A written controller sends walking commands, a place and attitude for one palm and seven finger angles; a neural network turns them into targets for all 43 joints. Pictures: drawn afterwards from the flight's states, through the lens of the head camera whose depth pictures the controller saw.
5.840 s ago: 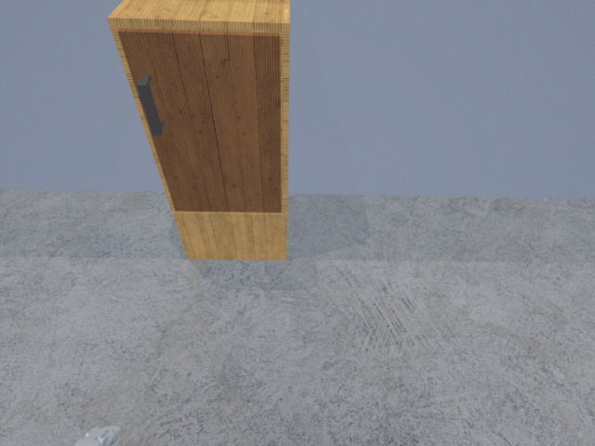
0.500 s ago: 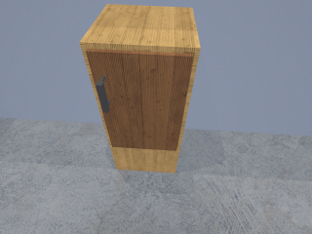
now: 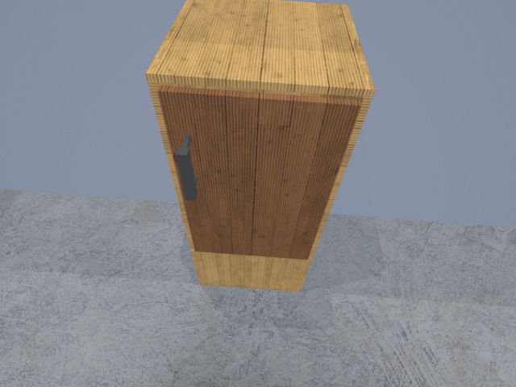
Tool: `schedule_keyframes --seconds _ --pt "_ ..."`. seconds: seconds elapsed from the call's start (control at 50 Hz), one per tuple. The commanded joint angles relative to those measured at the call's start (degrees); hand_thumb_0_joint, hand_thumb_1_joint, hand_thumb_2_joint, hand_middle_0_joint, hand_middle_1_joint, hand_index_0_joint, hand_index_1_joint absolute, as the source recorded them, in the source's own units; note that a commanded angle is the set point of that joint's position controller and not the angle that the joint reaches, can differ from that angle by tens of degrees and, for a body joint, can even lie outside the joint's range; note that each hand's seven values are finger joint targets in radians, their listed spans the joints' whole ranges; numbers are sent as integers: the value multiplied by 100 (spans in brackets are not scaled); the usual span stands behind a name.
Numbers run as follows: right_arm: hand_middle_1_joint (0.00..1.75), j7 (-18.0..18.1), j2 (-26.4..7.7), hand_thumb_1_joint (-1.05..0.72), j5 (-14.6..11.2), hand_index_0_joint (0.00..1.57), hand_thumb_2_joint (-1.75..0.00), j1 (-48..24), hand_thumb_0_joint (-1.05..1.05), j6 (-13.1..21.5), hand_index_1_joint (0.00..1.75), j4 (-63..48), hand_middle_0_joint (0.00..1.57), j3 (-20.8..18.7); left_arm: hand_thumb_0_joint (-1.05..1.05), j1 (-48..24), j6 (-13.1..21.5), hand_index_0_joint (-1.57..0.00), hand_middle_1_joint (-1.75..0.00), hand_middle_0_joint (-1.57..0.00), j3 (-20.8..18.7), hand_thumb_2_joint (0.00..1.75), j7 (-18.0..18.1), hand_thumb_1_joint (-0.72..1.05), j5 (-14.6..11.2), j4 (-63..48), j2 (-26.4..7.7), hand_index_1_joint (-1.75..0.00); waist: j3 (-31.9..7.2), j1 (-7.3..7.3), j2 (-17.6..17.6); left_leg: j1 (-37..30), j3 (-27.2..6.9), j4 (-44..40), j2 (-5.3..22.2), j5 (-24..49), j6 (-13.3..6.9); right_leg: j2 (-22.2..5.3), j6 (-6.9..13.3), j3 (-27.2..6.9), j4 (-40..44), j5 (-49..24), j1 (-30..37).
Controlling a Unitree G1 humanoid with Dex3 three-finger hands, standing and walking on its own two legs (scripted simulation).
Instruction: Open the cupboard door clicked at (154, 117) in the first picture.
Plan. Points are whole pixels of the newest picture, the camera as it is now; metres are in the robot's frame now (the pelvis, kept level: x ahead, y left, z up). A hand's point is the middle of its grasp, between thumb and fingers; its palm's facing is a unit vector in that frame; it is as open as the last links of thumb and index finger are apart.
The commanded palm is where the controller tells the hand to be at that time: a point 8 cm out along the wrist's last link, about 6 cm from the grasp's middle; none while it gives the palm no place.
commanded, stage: come to a stop and stand still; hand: left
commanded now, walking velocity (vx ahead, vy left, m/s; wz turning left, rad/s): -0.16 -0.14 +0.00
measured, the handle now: (189, 168) +0.53 +0.19 -0.02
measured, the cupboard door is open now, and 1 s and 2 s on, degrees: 0 0 0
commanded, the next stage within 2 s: look again from close up in 0.88 s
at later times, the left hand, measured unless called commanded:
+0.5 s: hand out of the picture +0.02 +0.14 -0.17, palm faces +0.07 -0.98 -0.19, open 7.2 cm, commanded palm none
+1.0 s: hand out of the picture -0.10 +0.10 -0.17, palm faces +0.09 -0.99 -0.12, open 7.4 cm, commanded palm none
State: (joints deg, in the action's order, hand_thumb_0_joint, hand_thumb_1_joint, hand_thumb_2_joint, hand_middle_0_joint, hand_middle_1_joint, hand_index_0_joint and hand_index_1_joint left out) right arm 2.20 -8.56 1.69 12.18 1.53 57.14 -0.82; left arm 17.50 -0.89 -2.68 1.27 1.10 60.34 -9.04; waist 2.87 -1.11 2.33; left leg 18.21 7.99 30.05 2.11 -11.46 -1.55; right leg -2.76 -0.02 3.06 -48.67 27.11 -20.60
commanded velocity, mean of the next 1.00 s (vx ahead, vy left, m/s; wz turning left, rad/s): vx -0.01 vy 0.00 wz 0.00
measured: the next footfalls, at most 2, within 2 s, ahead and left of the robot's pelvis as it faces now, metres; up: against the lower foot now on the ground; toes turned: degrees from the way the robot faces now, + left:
right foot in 0.14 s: +0.04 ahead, -0.10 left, +0.00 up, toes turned -4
left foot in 0.44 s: -0.02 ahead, +0.08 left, +0.00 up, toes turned +1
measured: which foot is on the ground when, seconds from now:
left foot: down 0.00-0.16, up 0.18-0.42, down 0.44-1.00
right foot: up 0.00-0.12, down 0.14-1.00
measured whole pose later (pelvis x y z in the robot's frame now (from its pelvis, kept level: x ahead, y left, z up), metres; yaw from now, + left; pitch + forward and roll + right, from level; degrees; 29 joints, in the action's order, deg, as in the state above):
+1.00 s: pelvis -0.06 -0.04 +0.01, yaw +0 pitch -1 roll +0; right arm 1.6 -4.6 1.4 24.6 -0.5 65.0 0.9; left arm 21.5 0.3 -0.4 1.9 0.8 64.8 -5.0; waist -0.5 -0.9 1.2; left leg 10.8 2.7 25.8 1.4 -14.4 0.2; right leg 2.6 4.7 7.1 -21.8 7.0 -14.4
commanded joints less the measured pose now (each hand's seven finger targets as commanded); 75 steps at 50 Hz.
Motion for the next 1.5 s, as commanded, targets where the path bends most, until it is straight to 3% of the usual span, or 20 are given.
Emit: schedule_keyframes --seconds 0.0,0.06,0.1,0.14,0.18,0.24,0.32,0.38,0.42,0.5,0.64,0.94,0.96,0.98,1.02,1.04,1.1,1.18,1.22,1.48 --pt "30 85 -1071 -90 -13 20 -90 496 0 -46 30 -101 20 -322 0 445 -64 -20 -30 -20 -10 90 -19 90 18 -343 -158 -30 -630 164 -937 -768 -1246 -889 1790 3429 -952 38 -46 5 297 -151 42" --pt "30 81 -1105 -90 -21 20 -90 320 0 -98 30 -149 20 -373 0 499 -46 -20 -30 -20 -47 90 -15 90 35 -476 -214 -30 -668 30 -871 -581 -1180 -614 1692 3003 -787 44 17 -36 1271 -781 475" --pt "30 31 -897 -90 -64 20 -90 301 0 -150 30 -182 20 -362 0 542 2 -20 -30 -20 -82 90 6 90 77 -528 -387 -30 -615 -22 -404 -40 -833 -119 1121 1519 -371 -117 48 -301 2262 -2042 1030" --pt "30 -42 -268 -90 -112 20 -90 329 0 -240 30 -306 20 -230 0 314 73 -20 -30 -20 -114 90 53 90 93 -649 -933 -30 -482 70 1100 532 -197 910 16 -1341 159 -1523 767 -1467 2774 -3660 838" --pt "30 -63 -275 -90 -89 20 -90 127 0 -378 30 -271 20 -265 0 -26 82 -20 -30 -20 -89 90 83 90 88 -790 -834 -30 -305 48 900 516 -638 2123 18 -1862 139 -1465 1118 -1394 3056 -2833 218" --pt "30 -112 -221 -90 -80 20 -90 423 0 -362 30 -40 20 -242 0 -360 119 -20 -30 -20 -54 90 109 90 53 -856 -705 -30 -193 208 496 542 -647 2509 -7 -1380 185 -1168 1114 -1111 3150 -2287 235" --pt "30 -115 -155 -90 -86 20 -90 471 0 -269 30 -9 20 -172 0 -104 121 -20 -30 -20 -85 90 90 90 56 -773 -807 -30 -339 35 413 166 -494 1005 -50 -1424 199 -1106 1164 -1260 3086 -1995 708" --pt "30 -62 -84 -90 -96 20 -90 1037 0 -170 30 292 20 -93 0 -200 110 -20 -30 -20 -36 90 70 90 -37 -682 -644 -30 -270 200 -91 -961 -652 -829 17 -299 97 -673 684 -987 2738 -1501 340" --pt "30 -12 -396 -90 -42 20 -90 867 0 -60 30 242 20 -89 0 -70 130 -20 -30 -20 45 90 28 90 -89 -612 -328 -30 -275 -18 -971 -514 -1510 -1201 831 331 -246 -131 264 -566 2557 -1660 671" --pt "30 8 -272 -90 -69 20 -90 656 0 -59 30 322 20 -7 0 23 156 -20 -30 -20 71 90 14 90 -58 -289 -372 -30 -119 -88 -876 88 -1218 -1345 594 -336 -111 -226 220 -536 2765 -1852 1469" --pt "30 -25 -180 -90 -60 20 -90 1254 0 -170 30 581 20 37 0 140 153 -20 -30 -20 113 90 26 90 -36 -18 -417 -30 393 95 124 -108 -910 -1248 231 -1066 -46 -361 218 -805 3595 -255 810" --pt "30 1 91 -90 -48 20 -90 1822 0 -138 30 725 20 116 0 674 198 -20 -30 -20 130 90 60 90 -37 243 -154 -30 371 102 -144 69 -883 -1151 152 -1098 -63 -353 236 -779 3560 -156 668" --pt "30 -73 -458 -90 -50 20 -90 1042 0 -76 30 453 20 -42 0 847 280 -20 -30 -20 165 90 305 90 34 280 -387 -30 1051 -37 -690 236 -204 -169 105 -1159 289 -467 -453 -930 3627 -1645 276" --pt "30 -51 -39 -90 -58 20 -90 1633 0 -205 30 309 20 -48 0 566 251 -20 -30 -20 55 90 229 90 11 61 -736 -30 323 391 -472 -111 -408 521 -190 -1404 189 -842 -115 -1449 3974 -1 91" --pt "30 -93 84 -90 -56 20 -90 1928 0 -163 30 371 20 -14 0 324 297 -20 -30 -20 7 90 189 90 27 -79 -692 -30 -360 461 -599 -530 -503 754 -46 -983 79 -1083 657 -1377 3799 602 -145" --pt "30 -113 130 -90 -53 20 -90 2115 0 -156 30 336 20 -2 0 239 310 -20 -30 -20 -6 90 190 90 11 -103 -695 -30 -523 523 -425 -728 -467 441 -41 -849 40 -979 702 -1082 3576 583 -128" --pt "30 -94 84 -90 -19 20 -90 2272 0 -126 30 342 20 23 0 193 257 -20 -30 -20 22 90 160 90 -11 -48 -331 -30 -33 466 132 -586 -622 -161 -1 -897 -50 -703 609 -947 3313 723 -525" --pt "30 -62 -206 -90 26 20 -90 1543 0 -41 30 153 20 20 0 472 160 -20 -30 -20 108 90 76 90 -7 33 -90 -30 672 26 -1226 1188 -1754 -1872 681 -2392 -310 28 297 -157 2024 -757 567" --pt "30 -49 -306 -90 -24 20 -90 1259 0 -3 30 75 20 24 0 607 179 -20 -30 -20 145 90 34 90 7 115 -2 -30 669 -119 -572 1433 -1652 -1849 633 -2192 -318 12 277 -203 1980 -1315 1110" --pt "30 -48 -288 -90 -65 20 -90 1370 0 93 30 405 20 159 0 347 325 -20 -30 -20 210 90 66 90 -61 111 -150 -30 187 144 -119 -71 -1167 -1402 319 -429 -173 -334 338 -647 2572 -1739 946"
